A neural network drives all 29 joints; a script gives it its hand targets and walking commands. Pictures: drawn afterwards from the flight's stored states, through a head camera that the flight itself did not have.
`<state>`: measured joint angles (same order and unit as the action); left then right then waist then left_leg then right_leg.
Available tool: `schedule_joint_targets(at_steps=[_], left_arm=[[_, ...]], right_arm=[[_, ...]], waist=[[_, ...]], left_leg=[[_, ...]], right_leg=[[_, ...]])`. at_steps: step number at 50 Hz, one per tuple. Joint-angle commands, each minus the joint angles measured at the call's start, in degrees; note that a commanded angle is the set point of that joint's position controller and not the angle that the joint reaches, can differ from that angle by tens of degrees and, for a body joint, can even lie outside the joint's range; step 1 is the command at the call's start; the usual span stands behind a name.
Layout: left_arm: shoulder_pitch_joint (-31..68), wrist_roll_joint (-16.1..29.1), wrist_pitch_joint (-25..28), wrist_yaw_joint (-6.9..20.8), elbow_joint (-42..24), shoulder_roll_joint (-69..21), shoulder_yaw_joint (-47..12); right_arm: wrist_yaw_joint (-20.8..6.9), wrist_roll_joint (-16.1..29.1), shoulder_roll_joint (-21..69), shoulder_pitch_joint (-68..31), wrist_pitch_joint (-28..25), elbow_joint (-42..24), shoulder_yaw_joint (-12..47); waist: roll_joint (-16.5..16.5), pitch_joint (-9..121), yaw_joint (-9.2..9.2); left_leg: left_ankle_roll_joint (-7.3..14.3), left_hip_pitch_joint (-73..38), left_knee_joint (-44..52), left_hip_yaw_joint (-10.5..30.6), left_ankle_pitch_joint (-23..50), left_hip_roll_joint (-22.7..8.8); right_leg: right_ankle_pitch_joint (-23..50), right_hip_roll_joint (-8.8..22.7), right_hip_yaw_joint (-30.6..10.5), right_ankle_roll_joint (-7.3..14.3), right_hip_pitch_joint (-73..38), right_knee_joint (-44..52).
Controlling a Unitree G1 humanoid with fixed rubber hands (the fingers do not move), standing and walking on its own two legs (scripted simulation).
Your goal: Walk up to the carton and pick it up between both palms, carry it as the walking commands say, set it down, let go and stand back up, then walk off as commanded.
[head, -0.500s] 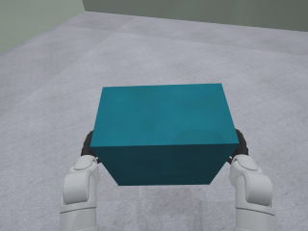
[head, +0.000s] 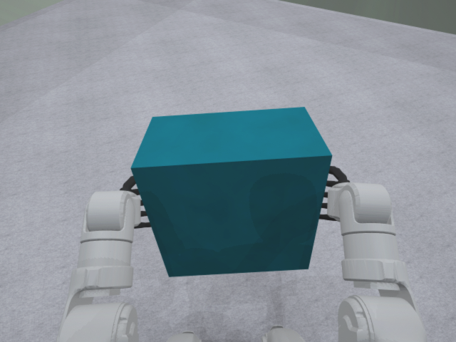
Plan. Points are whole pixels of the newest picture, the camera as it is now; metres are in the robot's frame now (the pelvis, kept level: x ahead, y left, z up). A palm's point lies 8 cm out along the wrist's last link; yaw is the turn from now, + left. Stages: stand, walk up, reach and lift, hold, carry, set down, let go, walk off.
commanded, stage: carry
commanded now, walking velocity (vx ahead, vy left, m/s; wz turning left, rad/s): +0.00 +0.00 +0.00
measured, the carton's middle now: (233, 196) +0.38 +0.01 +0.02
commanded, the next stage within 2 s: none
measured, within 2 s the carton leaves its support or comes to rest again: neither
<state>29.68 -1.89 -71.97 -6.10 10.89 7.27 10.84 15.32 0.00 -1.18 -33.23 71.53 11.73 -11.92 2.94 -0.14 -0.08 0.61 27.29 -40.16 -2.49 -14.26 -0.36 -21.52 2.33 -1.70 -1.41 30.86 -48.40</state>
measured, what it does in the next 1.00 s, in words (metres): steps on the spot: right foot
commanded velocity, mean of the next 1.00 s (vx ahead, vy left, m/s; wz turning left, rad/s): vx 0.00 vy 0.00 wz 0.00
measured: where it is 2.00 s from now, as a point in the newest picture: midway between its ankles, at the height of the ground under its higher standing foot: outside the picture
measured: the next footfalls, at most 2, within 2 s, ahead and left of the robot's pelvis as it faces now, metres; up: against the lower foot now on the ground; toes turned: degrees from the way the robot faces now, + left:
right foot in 0.06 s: +0.06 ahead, -0.13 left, +0.00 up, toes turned -3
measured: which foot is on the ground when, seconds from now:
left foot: down 0.00-1.00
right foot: up 0.00-0.04, down 0.06-1.00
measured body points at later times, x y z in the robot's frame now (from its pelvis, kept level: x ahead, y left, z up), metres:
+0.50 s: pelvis -0.02 -0.01 +0.01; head -0.03 -0.01 +0.46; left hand +0.29 +0.18 +0.09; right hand +0.29 -0.20 +0.09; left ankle +0.07 +0.12 -0.71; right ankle +0.03 -0.12 -0.71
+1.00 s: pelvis -0.03 +0.00 +0.01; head -0.03 +0.01 +0.46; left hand +0.29 +0.19 +0.06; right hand +0.28 -0.19 +0.08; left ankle +0.07 +0.12 -0.71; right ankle +0.02 -0.12 -0.71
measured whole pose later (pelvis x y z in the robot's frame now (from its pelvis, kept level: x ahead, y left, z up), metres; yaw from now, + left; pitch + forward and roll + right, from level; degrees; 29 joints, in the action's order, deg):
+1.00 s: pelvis -0.03 +0.00 +0.01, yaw -2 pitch +2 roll +0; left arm 22.9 -4.8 -64.8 -6.1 4.8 1.9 11.8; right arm 11.4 -3.8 2.0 -23.5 65.0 2.3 -14.2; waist 1.1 1.7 -0.5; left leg 0.8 26.5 -31.3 -4.3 -6.8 -2.1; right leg -12.4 0.9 0.4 0.0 24.6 -35.0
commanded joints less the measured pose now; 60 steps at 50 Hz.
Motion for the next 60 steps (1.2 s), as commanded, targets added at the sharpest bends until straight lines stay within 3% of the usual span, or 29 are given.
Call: schedule_joint_targets(at_steps=[1,2,4,6,9,12,17,19,22,25,26,31,32,33,34,36,37,39,41,46,49,51,53,54,55,56,57,59,60], left_arm=[[59.44,31.11,4.06,17.1,-27.96,-66.0,-34.23],[62.2,31.13,4.64,17.02,-26.99,-65.88,-33.73],[56.51,31.21,4.79,17.02,-25.23,-65.84,-34.64],[45.71,28.75,5.34,17.34,-23.45,-66.83,-33.79],[49.02,29.54,5.63,16.96,-27.65,-66.24,-35.68],[44.18,26.81,5.09,17.03,-24.84,-64.29,-35.09],[35.71,24.79,5.6,18.22,-24.98,-62.22,-37.42],[42.22,25.81,6.64,18.67,-23.51,-62.38,-38.12],[35.54,23.46,5.88,18.98,-19.49,-62.17,-37.93],[45.82,25.21,7.3,18.95,-22.23,-62.48,-39.39],[43.14,25.19,7.15,18.9,-22.32,-63.61,-39.55],[45.06,25.46,6.99,18.54,-21.48,-63.04,-36.43],[39.41,24.23,6.83,18.85,-17.86,-62.13,-34.31],[42.05,25.75,6.87,18.71,-22.74,-63.51,-36.3],[50.36,26.47,7.02,18.3,-20.81,-62.84,-35.69],[30.95,23.31,5.59,18.91,-17.23,-65.1,-34.49],[35.06,23.83,6.43,18.7,-18.86,-63.99,-33.72],[37.2,22.4,8.02,18.77,-16.59,-63.79,-31.57],[42.43,25.66,7.89,18.59,-23.55,-64.99,-36.3],[34.26,23.08,8.68,18.27,-19.75,-63.91,-35.99],[46.55,24.79,11.78,17.49,-21.48,-61.88,-36.98],[44.89,28.49,10.64,17.94,-30.17,-65.42,-42.33],[48.94,24.88,12.56,17.23,-21.89,-60.59,-36.9],[31.52,22.42,10.75,17.46,-18.27,-61.3,-35.17],[40.66,22.43,12.86,17.26,-17.05,-59.9,-33.52],[39.58,27.03,11.28,17.17,-26.78,-62.34,-39.9],[29.38,19.17,13.0,17.99,-9.22,-60.01,-29.29],[45.85,24.46,14.24,17.35,-18.22,-60.93,-36.19],[34.62,24.56,12.85,17.83,-21.83,-62.55,-38.28]], right_arm=[[-25.4,24.39,61.5,-46.6,-2.78,-19.64,31.45],[-24.94,26.01,60.51,-53.61,-3.19,-23.19,33.78],[-24.01,24.51,59.89,-46.67,-3.57,-23.49,34.54],[-24.28,22.76,59.28,-38.1,-3.42,-23.86,34.47],[-24.51,23.46,57.31,-43.14,-4.57,-30.03,37.44],[-25.18,22.99,57.29,-40.5,-3.13,-25.21,37.96],[-26.65,20.83,58.04,-25.7,-3.34,-19.38,39.44],[-26.65,24.27,58.69,-39.56,-4.53,-23.55,43.27],[-27.52,21.59,56.03,-32.07,-4.43,-20.16,42.21],[-27.91,23.79,57.21,-42.48,-5.99,-22.42,43.53],[-27.7,22.96,59.17,-38.6,-5.42,-20.35,42.83],[-27.74,21.71,59.37,-35.33,-4.87,-16.45,38.59],[-27.98,22.16,59.05,-34.55,-4.51,-15.1,38.89],[-28.08,22.18,59.63,-35.49,-4.82,-18.33,38.58],[-27.55,25.01,59.52,-47.99,-5.42,-19.96,40.3],[-27.75,19.85,60.43,-26.45,-4.51,-15.5,36.05],[-27.66,20.66,59.54,-31.42,-4.89,-18.11,37.47],[-28.01,18.66,59.37,-31.14,-6.23,-14.07,33.71],[-27.52,24.37,60.88,-41.56,-6.57,-25.52,40.65],[-27.73,18.59,57.74,-26.84,-7.08,-16.84,35.31],[-27.27,19.38,56.52,-35.23,-9.95,-15.09,34.39],[-26.78,23.43,57.66,-38.96,-9.25,-29.29,40.42],[-26.65,20.73,54.71,-42.24,-10.96,-18.28,36.43],[-26.73,17.91,54.9,-26.02,-9.5,-15.44,34.35],[-26.57,17.64,52.92,-35.84,-11.81,-15.97,32.96],[-26.29,21.16,54.74,-33.33,-9.8,-23.77,37.83],[-26.21,13.97,51.18,-27.84,-11.92,-12.5,30.34],[-26.04,18.61,53.64,-37.87,-12.91,-15.88,35.05],[-26.22,18.85,54.42,-27.66,-11.48,-21.31,36.79]], waist=[[-12.51,33.71,-0.23],[-8.64,34.97,-0.02],[-1.63,39.03,0.05],[-2.41,41.02,-0.02],[-6.8,44.15,-0.22],[-3.07,42.62,-0.31],[-0.23,34.94,-0.01],[3.83,31.51,0.12],[-5.03,25.41,-0.08],[-4.0,23.01,-0.22],[0.12,21.8,0.29],[0.86,20.55,-0.19],[6.08,22.55,-0.07],[-0.96,24.73,0.15],[1.55,25.43,0.14],[-5.06,26.42,-0.62],[-1.46,26.49,-0.48],[-3.62,27.37,-0.77],[-1.75,28.11,-0.52],[-9.3,26.78,-0.66],[-8.29,30.88,-0.49],[-4.42,31.41,-0.5],[-6.61,30.1,-0.32],[-8.66,32.45,-0.24],[-6.18,32.5,-0.41],[-6.99,33.67,-0.61],[-3.02,32.93,-0.41],[-1.48,31.85,-0.29],[-2.54,31.26,-0.26]], left_leg=[[4.49,-17.36,11.67,9.55,9.8,-10.06],[3.53,-16.88,7.19,8.25,16.97,-8.71],[2.3,-12.68,2.97,5.41,17.37,-6.67],[1.38,-18.01,7.25,2.88,7.99,-4.01],[3.22,-22.03,7.55,6.3,28.71,-8.01],[4.18,-21.42,8.25,7.04,31.85,-8.76],[3.09,-16.04,10.89,5.99,13.45,-8.0],[3.23,-15.01,11.7,5.53,5.5,-6.82],[1.91,-15.84,13.09,4.1,-3.6,-5.14],[1.65,-14.41,14.04,3.85,-6.29,-4.73],[2.01,-12.86,15.14,5.08,-6.63,-5.56],[0.88,-12.99,9.75,0.64,-4.57,-2.53],[1.14,-17.16,7.75,0.97,-3.34,-2.7],[1.68,-16.52,11.72,2.33,-1.27,-4.34],[2.62,-15.34,13.85,4.78,-0.39,-5.69],[2.3,-14.63,14.55,6.44,4.88,-8.33],[2.32,-14.97,15.33,6.35,0.66,-8.14],[2.41,-14.31,16.1,6.45,-0.14,-8.34],[1.65,-14.08,12.33,3.69,4.43,-7.04],[2.5,-16.56,16.94,6.47,-3.66,-8.44],[2.91,-16.65,15.19,5.61,1.77,-8.4],[2.78,-16.94,14.61,5.6,6.59,-8.88],[3.2,-17.97,16.09,5.72,-0.21,-8.36],[3.99,-19.63,17.63,7.42,0.09,-9.83],[4.11,-19.64,16.2,7.07,2.98,-10.37],[3.74,-18.96,15.06,5.53,3.97,-9.48],[3.64,-18.28,13.48,3.82,4.69,-8.34],[3.03,-15.28,12.23,3.42,8.93,-7.52],[3.08,-16.45,12.91,3.52,7.44,-7.9]], right_leg=[[3.29,-1.5,1.37,3.19,-16.86,20.35],[11.91,3.48,-4.8,3.93,-20.59,23.26],[50.23,11.01,-11.23,6.91,-29.72,16.45],[43.29,9.8,-6.78,8.16,-26.36,14.56],[30.52,5.17,-2.29,5.88,-23.86,14.05],[24.04,3.82,-1.05,4.75,-21.39,13.6],[17.0,5.05,-1.47,5.29,-19.18,17.25],[11.36,4.89,-1.84,5.27,-18.04,19.16],[-4.63,5.31,-4.55,5.71,-8.69,24.71],[-9.98,4.31,-4.95,5.25,-5.9,27.01],[-8.91,4.06,-4.1,4.59,-7.95,26.81],[-14.96,6.54,-9.77,5.53,-5.13,30.75],[-15.33,7.22,-8.57,6.15,-4.03,30.77],[-8.72,5.69,-7.24,5.99,-7.0,28.31],[-5.12,4.66,-4.49,5.48,-9.13,25.85],[4.45,3.92,-2.83,4.59,-12.05,21.74],[1.81,2.82,-2.48,4.38,-10.46,21.85],[1.64,4.25,-4.84,5.61,-11.78,22.11],[6.16,4.92,-3.91,5.36,-13.96,22.93],[-0.24,2.87,-3.93,5.21,-8.92,21.36],[5.66,2.99,-2.59,5.11,-12.9,19.36],[7.25,2.85,-1.47,4.69,-13.38,18.49],[3.47,1.8,-1.39,5.26,-11.54,18.37],[2.87,0.9,-0.67,4.91,-12.52,16.42],[5.28,1.19,-0.43,4.43,-11.25,16.57],[6.24,1.66,-1.22,4.39,-13.49,17.36],[7.78,2.86,-1.68,4.5,-13.96,17.93],[11.77,4.31,-2.66,5.45,-16.25,18.09],[9.14,3.36,-1.19,4.51,-14.11,18.53]])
